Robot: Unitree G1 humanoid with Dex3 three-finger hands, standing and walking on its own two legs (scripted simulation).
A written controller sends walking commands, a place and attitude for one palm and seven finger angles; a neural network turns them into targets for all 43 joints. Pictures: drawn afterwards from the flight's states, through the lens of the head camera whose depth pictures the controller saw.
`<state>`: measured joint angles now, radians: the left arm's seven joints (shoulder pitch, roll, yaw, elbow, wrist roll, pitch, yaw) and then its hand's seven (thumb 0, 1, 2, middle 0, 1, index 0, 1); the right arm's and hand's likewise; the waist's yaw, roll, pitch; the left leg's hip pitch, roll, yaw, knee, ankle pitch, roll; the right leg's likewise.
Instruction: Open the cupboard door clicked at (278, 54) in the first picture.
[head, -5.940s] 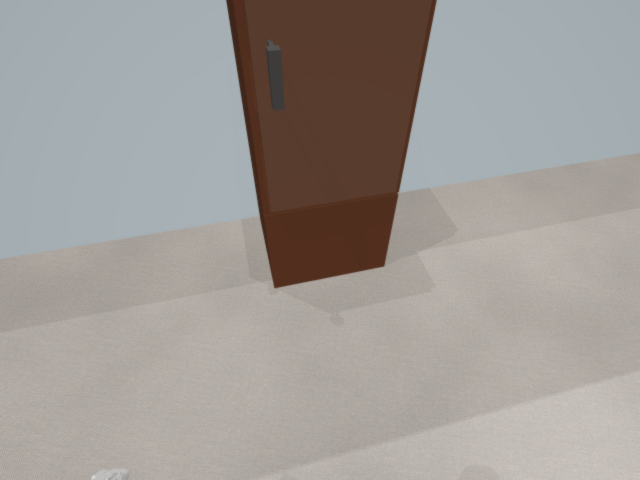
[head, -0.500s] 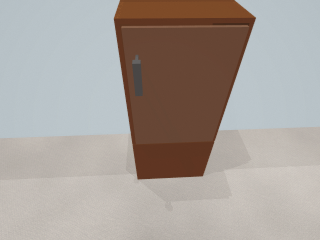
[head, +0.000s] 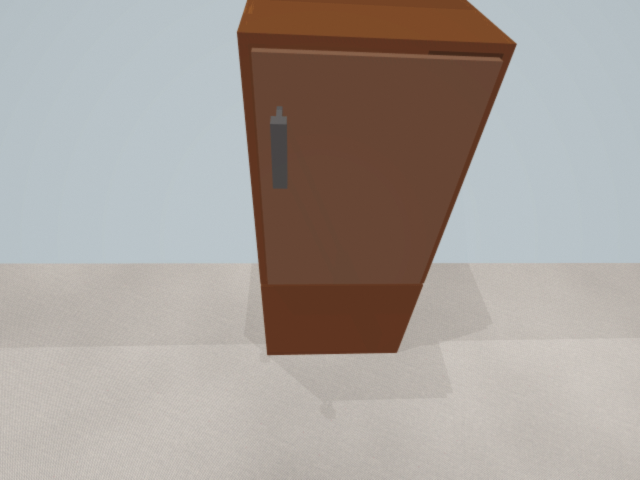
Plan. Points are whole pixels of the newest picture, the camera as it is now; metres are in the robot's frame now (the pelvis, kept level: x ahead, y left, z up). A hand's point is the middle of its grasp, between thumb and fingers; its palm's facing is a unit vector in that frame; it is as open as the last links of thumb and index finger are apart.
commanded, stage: shuffle to correct the standing spot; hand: left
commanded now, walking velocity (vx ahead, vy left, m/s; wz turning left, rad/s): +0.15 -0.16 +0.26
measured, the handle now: (279, 147) +0.64 +0.11 +0.09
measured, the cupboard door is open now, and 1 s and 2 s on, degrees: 0 0 0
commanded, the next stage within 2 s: come to a stop and stand still in 0.72 s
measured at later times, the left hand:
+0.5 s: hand out of the picture +0.02 +0.11 -0.18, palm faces +0.07 -0.99 -0.08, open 7.4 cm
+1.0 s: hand out of the picture +0.10 +0.01 -0.19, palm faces +0.11 -0.99 -0.07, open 7.4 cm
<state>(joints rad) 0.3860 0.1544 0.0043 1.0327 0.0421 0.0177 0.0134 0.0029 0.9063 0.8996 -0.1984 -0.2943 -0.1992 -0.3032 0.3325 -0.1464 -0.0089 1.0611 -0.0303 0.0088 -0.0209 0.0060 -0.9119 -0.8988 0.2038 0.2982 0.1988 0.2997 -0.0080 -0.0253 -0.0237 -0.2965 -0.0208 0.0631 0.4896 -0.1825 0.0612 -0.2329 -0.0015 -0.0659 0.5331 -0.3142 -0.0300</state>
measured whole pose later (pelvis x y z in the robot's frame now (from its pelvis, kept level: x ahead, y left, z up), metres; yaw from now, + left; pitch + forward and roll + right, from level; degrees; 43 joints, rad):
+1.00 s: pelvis +0.12 -0.12 +0.00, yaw +3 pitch -1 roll -2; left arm 0.34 0.11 0.01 1.08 0.02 0.00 0.02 0.00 0.91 0.90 -0.20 -0.29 -0.20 -0.30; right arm 0.24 -0.14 -0.02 1.04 -0.02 -0.03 -0.04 0.01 -0.95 -0.90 0.20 0.30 0.20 0.30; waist 0.02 -0.04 0.02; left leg -0.28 0.03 0.13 0.56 -0.25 0.07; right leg -0.19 0.03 -0.15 0.48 -0.27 -0.04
